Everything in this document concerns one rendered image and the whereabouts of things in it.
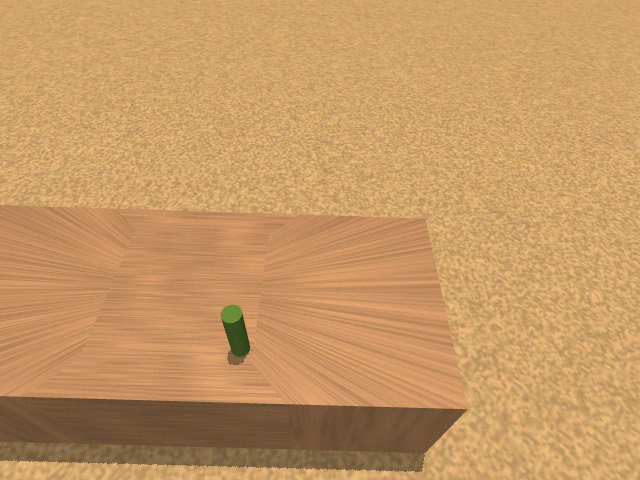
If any can can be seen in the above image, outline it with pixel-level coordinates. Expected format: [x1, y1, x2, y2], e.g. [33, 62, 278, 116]
[221, 305, 250, 357]

